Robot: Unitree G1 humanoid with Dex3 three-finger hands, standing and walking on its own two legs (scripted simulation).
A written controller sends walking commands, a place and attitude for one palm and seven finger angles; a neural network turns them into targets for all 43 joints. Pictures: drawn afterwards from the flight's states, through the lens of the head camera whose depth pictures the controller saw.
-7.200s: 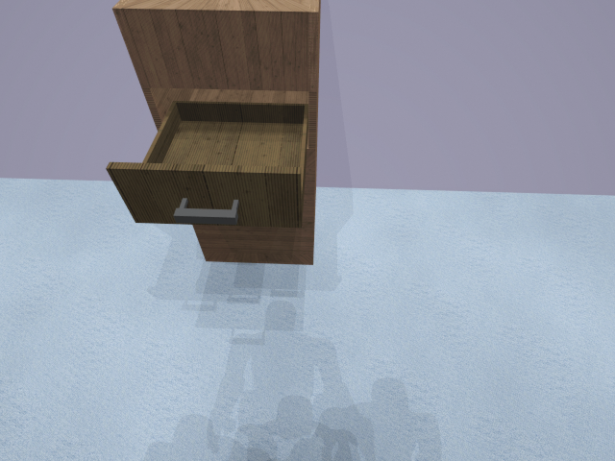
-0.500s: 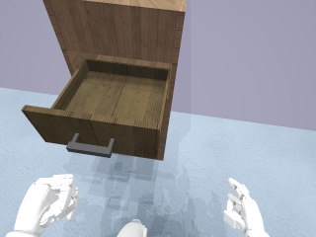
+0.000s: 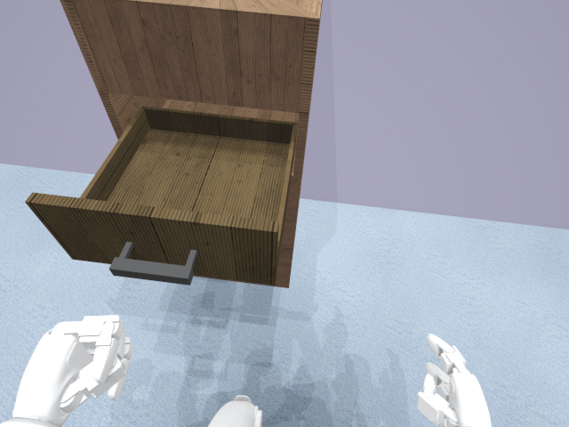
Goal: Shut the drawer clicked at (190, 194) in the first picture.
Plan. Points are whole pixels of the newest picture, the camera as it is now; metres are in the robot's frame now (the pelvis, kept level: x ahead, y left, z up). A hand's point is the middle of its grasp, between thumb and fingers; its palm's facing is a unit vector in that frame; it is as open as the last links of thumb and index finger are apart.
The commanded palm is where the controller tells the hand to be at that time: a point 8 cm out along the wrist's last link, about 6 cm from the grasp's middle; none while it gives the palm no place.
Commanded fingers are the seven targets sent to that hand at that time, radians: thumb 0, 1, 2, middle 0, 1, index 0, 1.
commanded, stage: bring the fist close to the handle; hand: left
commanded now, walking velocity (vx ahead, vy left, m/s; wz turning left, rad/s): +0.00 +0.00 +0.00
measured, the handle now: (156, 261) +0.37 +0.24 -0.03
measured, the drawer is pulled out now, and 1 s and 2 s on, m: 0.30 0.30 0.29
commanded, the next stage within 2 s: push the drawer shut in 1.44 s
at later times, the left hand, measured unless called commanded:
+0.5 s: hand (144, 346) +0.22 +0.20 +0.02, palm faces -0.06 -1.00 -0.05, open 3.2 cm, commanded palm +0.20 +0.25 +0.03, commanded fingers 0.00 0.90 0.90 -1.40 -1.60 -1.40 -1.60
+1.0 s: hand (164, 330) +0.26 +0.19 -0.02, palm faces -0.09 -1.00 -0.04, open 3.2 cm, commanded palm +0.25 +0.24 -0.02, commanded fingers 0.00 0.90 0.90 -1.40 -1.60 -1.40 -1.60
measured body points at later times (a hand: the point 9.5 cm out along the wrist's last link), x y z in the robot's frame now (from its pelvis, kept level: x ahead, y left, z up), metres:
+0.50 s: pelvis +0.00 -0.01 -0.02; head +0.07 +0.01 +0.42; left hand +0.21 +0.25 +0.03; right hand +0.19 -0.25 -0.09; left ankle +0.06 +0.09 -0.67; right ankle -0.01 -0.14 -0.67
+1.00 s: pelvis +0.00 +0.00 -0.05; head +0.09 +0.02 +0.38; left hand +0.25 +0.25 -0.02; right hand +0.17 -0.25 -0.13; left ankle +0.06 +0.09 -0.67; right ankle -0.01 -0.14 -0.67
